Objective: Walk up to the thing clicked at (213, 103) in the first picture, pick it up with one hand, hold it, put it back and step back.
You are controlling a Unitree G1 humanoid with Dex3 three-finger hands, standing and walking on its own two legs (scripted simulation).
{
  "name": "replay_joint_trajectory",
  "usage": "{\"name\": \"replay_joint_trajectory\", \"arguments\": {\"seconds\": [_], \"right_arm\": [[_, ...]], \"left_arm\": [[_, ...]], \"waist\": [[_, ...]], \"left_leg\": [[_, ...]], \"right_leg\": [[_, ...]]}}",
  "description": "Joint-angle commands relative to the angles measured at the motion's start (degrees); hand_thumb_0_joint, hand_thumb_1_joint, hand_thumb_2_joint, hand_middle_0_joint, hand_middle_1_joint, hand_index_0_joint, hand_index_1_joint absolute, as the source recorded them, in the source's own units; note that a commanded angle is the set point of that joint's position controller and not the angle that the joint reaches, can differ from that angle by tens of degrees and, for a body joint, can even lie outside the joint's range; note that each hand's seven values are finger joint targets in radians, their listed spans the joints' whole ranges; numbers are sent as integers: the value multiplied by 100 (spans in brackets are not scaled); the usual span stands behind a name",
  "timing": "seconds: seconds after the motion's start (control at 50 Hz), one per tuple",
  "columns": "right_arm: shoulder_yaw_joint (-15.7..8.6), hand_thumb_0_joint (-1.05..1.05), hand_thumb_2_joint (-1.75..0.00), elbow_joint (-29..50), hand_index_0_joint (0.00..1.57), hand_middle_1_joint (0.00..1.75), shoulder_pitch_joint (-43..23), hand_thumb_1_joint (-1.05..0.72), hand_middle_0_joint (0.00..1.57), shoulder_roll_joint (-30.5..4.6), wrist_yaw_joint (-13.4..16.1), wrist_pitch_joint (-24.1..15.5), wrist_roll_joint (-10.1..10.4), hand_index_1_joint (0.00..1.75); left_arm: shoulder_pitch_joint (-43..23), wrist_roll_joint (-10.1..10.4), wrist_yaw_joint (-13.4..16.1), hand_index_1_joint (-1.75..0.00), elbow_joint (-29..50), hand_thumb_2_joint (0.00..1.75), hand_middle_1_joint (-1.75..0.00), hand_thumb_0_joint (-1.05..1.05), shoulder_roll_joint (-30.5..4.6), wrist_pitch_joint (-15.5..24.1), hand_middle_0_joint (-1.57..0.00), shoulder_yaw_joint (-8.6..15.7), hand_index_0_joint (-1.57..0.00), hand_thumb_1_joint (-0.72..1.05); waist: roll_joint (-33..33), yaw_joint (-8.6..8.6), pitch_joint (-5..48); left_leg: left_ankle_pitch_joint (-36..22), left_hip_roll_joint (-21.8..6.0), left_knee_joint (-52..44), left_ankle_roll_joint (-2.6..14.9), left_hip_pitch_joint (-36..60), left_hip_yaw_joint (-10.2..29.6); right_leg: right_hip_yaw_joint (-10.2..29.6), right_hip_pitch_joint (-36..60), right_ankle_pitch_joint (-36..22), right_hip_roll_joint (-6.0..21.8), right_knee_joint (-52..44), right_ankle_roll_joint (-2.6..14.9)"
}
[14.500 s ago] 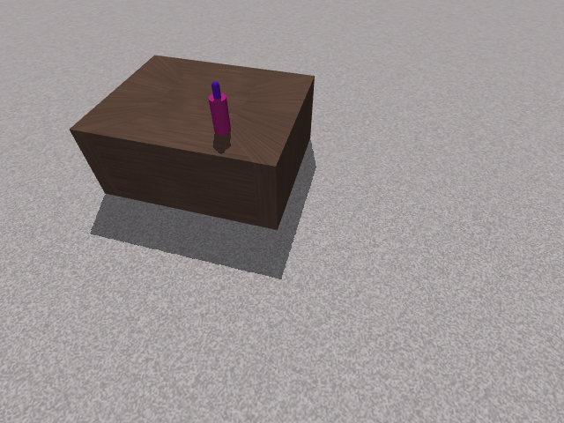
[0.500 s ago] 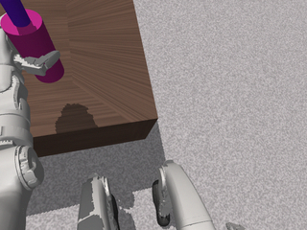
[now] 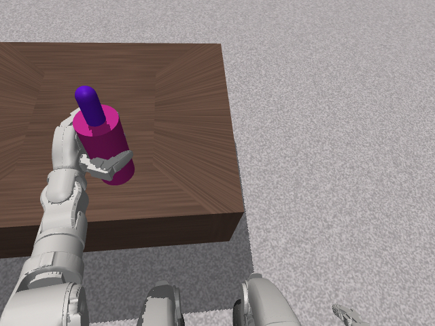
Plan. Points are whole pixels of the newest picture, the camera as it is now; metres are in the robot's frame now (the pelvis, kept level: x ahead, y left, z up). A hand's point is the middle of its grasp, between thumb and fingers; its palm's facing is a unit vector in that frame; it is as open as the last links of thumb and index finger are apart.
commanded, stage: lift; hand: left
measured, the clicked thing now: (103, 137) +0.44 +0.19 +0.05
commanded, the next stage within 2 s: hold in 0.78 s
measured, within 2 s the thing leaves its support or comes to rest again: neither
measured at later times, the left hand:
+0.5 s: hand (101, 158) +0.38 +0.17 +0.07, palm faces +0.03 -1.00 -0.02, open 9.8 cm
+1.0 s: hand (99, 167) +0.36 +0.17 +0.09, palm faces +0.04 -1.00 +0.00, open 9.8 cm
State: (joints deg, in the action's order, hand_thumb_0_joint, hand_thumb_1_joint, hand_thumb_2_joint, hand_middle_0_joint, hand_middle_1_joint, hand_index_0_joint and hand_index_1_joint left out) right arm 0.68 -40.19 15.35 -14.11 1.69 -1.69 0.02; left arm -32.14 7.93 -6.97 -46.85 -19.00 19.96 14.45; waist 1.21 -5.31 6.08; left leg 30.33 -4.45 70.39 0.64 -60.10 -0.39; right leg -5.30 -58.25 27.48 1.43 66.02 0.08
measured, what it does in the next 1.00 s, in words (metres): rises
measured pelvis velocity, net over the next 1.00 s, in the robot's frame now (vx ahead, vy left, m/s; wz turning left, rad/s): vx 0.03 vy -0.01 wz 0.02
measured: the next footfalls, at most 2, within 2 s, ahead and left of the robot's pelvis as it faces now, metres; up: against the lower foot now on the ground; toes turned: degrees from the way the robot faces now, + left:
none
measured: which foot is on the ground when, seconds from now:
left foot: down 0.00-1.00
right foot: down 0.00-1.00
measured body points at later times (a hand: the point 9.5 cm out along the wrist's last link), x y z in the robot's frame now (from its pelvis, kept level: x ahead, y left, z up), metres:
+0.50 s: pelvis +0.02 +0.00 +0.04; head +0.09 +0.01 +0.49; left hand +0.38 +0.23 +0.08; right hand +0.12 -0.25 -0.07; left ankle +0.03 +0.11 -0.64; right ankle +0.04 -0.13 -0.64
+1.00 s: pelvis +0.03 -0.01 +0.06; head +0.08 +0.00 +0.51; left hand +0.35 +0.22 +0.10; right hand +0.14 -0.26 -0.05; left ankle +0.03 +0.11 -0.64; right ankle +0.04 -0.13 -0.64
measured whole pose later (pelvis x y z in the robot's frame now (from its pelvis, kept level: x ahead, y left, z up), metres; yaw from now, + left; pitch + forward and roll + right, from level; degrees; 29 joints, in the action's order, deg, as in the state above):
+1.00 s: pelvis +0.03 -0.01 +0.06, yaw +1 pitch +8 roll -1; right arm 0.4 -39.5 13.9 -12.6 3.8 -2.4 0.6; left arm -9.6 11.1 -8.6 -30.5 -12.5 21.1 9.0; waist 0.6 -2.2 2.2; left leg 24.5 -3.3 49.8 -0.1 -33.2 -2.0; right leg -4.5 -32.4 22.7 1.4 47.3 0.2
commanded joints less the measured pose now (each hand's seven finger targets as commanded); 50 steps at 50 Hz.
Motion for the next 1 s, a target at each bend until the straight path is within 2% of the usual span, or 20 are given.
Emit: {"name": "replay_joint_trajectory", "arguments": {"seconds": [0.0,0.04,0.06,0.12,0.16,0.2,0.22,0.24,0.3,0.34,0.4,0.46,0.58,0.62,0.7,0.82,0.84,0.88,0.92,0.98], "right_arm": [[-355,0,-90,362,20,30,580,-91,20,-932,91,-176,20,30],[-341,0,-91,386,20,30,496,-92,20,-878,99,-179,12,30],[-349,0,-91,443,20,30,447,-92,20,-899,106,-193,35,30],[-292,0,-91,560,20,30,315,-92,20,-838,132,-237,56,30],[-304,0,-90,516,20,30,370,-92,20,-845,144,-241,49,30],[-330,0,-90,474,20,30,368,-91,20,-840,159,-233,51,30],[-257,0,-90,605,20,30,254,-91,20,-765,157,-267,65,30],[-254,0,-90,582,20,30,246,-91,20,-742,163,-272,66,30],[-323,0,-90,524,20,30,288,-91,20,-799,186,-272,69,30],[-266,0,-90,601,20,30,212,-91,20,-750,204,-285,69,30],[-284,0,-90,613,20,30,182,-91,20,-743,220,-287,67,30],[-283,0,-90,630,20,30,153,-91,20,-719,241,-276,67,30],[-354,0,-90,628,20,30,142,-90,20,-729,249,-237,62,30],[-258,0,-90,716,20,30,22,-90,20,-623,250,-274,74,30],[-309,0,-90,714,20,30,-21,-91,20,-663,265,-282,70,30],[-275,0,-90,685,20,30,-24,-90,20,-614,299,-288,57,30],[-321,0,-90,679,20,30,-20,-90,20,-654,304,-269,51,30],[-306,0,-90,660,20,30,-73,-90,20,-627,281,-304,50,30],[-292,0,-90,676,20,30,-50,-91,20,-629,279,-299,54,30],[-325,0,-90,681,20,30,-124,-90,20,-649,270,-301,69,30]], "left_arm": [[-2536,222,7,-149,1896,136,-148,0,-1092,709,-135,222,-136,19],[-2329,240,-24,-149,2122,135,-148,0,-947,746,-136,87,-136,20],[-2227,268,-12,-149,2180,135,-148,0,-1028,749,-135,184,-136,20],[-2016,309,-56,-148,2228,134,-147,0,-824,742,-134,4,-135,20],[-1875,323,-74,-147,2432,134,-146,0,-884,747,-133,36,-134,22],[-1655,351,-105,-147,2487,134,-146,0,-729,736,-134,-76,-134,25],[-1854,381,-88,-146,2795,133,-145,0,-845,782,-133,-6,-134,26],[-1636,378,-78,-147,2678,134,-146,0,-838,768,-134,34,-135,25],[-1252,429,-125,-146,2703,133,-146,0,-641,750,-132,-105,-133,23],[-1289,415,-125,-145,2888,132,-144,0,-751,766,-130,-40,-131,21],[-935,481,-149,-143,2850,131,-143,0,-525,731,-129,-104,-130,24],[-767,463,-120,-145,2880,133,-144,0,-609,730,-130,20,-131,24],[-338,458,-148,-145,3091,134,-145,0,-454,732,-130,-74,-131,28],[-378,486,-125,-147,3140,135,-146,0,-400,754,-132,-72,-133,29],[-261,481,-147,-148,3298,135,-147,0,-349,774,-133,-143,-134,28],[55,519,-138,-149,3457,137,-149,0,-338,779,-134,-71,-135,31],[66,487,-127,-149,3502,138,-148,0,-257,763,-133,-162,-134,33],[67,497,-119,-146,3426,131,-147,0,-302,795,-134,-81,-136,35],[77,522,-162,-147,3517,131,-146,0,-195,811,-134,-209,-135,35],[145,499,-176,-148,3562,132,-148,0,-297,833,-135,-139,-136,36]], "waist": [[594,-26,2607],[530,12,2524],[458,81,2523],[413,49,2516],[517,98,2521],[443,91,2224],[515,122,2335],[469,144,2384],[365,136,2122],[543,169,2259],[356,150,2071],[255,226,1996],[244,284,1850],[240,301,1830],[272,262,1615],[191,303,1790],[115,284,1649],[227,303,1514],[216,254,1676],[280,356,1437]], "left_leg": [[-1547,228,-1278,-38,2449,333],[-1253,253,-1452,-35,2427,292],[-1244,268,-1511,-24,2425,262],[-1552,272,-1608,-32,2628,229],[-1844,279,-1639,-40,2871,212],[-1732,277,-1772,-45,2854,217],[-1731,288,-1829,-56,2932,212],[-1739,288,-1854,-45,2964,206],[-1804,286,-1984,-45,3034,194],[-2098,269,-2025,-62,3339,196],[-2180,267,-2112,-56,3319,171],[-2236,275,-2198,-34,3304,157],[-2181,301,-2386,-28,3418,100],[-2090,312,-2448,-34,3447,73],[-2137,304,-2536,-47,3536,75],[-2443,333,-2553,-16,3672,10],[-2369,331,-2600,-7,3642,15],[-2361,324,-2630,-27,3629,21],[-2506,308,-2634,-25,3830,39],[-2310,329,-2751,-37,3744,31]], "right_leg": [[189,1283,-1423,-250,-1040,168],[209,1506,-1260,-234,-1199,153],[229,1682,-1288,-224,-1258,141],[219,1936,-1600,-221,-1346,136],[225,1974,-1775,-227,-1423,143],[215,1978,-1688,-231,-1528,139],[223,2123,-1713,-225,-1573,140],[226,2223,-1727,-217,-1597,133],[226,2312,-1771,-224,-1706,130],[209,2351,-1934,-223,-1753,139],[204,2521,-2051,-240,-1854,129],[219,2742,-2115,-227,-1932,126],[273,3033,-2134,-202,-2122,109],[285,3136,-2098,-191,-2185,105],[273,3066,-2104,-216,-2243,103],[330,3493,-2503,-174,-2350,70],[324,3462,-2456,-181,-2388,69],[304,3341,-2360,-192,-2370,84],[290,3418,-2445,-191,-2379,85],[295,3435,-2283,-180,-2440,98]]}}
